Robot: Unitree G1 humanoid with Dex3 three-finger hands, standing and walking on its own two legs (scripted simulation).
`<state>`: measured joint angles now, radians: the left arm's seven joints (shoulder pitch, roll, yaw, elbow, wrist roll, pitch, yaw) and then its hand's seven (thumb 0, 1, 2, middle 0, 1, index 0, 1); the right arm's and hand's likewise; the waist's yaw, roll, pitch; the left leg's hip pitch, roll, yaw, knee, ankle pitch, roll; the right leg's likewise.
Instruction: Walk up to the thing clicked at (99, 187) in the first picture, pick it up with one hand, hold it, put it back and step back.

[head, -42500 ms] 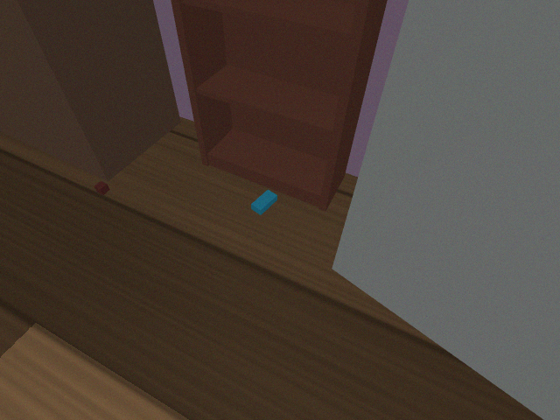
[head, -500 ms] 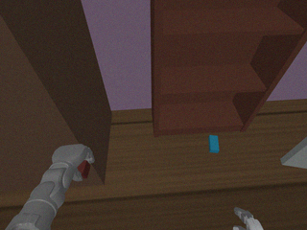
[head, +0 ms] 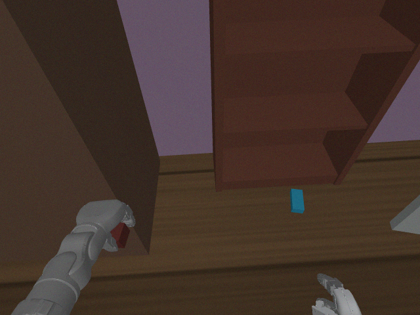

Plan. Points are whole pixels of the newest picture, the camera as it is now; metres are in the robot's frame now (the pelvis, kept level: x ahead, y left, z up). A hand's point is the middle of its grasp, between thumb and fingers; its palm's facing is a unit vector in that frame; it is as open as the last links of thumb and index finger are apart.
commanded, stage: hold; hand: left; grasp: from above
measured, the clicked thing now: (115, 234) +0.31 +0.22 -0.08
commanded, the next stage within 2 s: crouch in 1.04 s
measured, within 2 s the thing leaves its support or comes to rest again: neither
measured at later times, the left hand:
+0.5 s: hand (104, 236) +0.28 +0.22 -0.03, palm faces -0.45 -0.05 -0.89, open 6.7 cm
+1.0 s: hand (106, 232) +0.29 +0.22 -0.03, palm faces -0.45 -0.06 -0.89, open 6.7 cm
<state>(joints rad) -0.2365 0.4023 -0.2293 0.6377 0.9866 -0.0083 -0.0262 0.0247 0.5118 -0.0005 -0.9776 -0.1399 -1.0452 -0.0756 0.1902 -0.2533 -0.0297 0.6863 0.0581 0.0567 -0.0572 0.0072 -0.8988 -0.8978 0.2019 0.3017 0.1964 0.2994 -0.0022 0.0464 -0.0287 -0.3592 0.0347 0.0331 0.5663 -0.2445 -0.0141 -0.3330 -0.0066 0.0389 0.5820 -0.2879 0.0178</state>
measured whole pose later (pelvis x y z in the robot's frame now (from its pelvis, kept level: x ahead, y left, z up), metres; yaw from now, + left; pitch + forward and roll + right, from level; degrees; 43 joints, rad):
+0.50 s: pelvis -0.01 +0.00 +0.01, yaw +0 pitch +0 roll +0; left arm -0.23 0.42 -0.23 0.59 0.97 -0.01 -0.07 0.02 0.51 0.00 -0.98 -0.14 -1.05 -0.08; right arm 0.17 -0.25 -0.02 0.68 0.07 0.06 -0.07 0.01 -0.90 -0.90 0.20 0.30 0.20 0.30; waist 0.01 0.05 0.00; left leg -0.30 0.03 0.04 0.50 -0.20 -0.01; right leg -0.28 -0.01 0.05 0.52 -0.25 0.02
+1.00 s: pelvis +0.00 +0.00 +0.01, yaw +0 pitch +1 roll +0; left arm -0.23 0.41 -0.23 0.59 0.98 -0.01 -0.06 0.02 0.51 0.00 -0.97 -0.15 -1.04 -0.08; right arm 0.16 -0.25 -0.02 0.68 0.07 0.07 -0.07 0.01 -0.90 -0.90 0.20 0.30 0.20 0.30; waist 0.01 0.05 -0.01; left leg -0.28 0.03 0.04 0.47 -0.21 -0.01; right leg -0.26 -0.01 0.05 0.49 -0.25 0.02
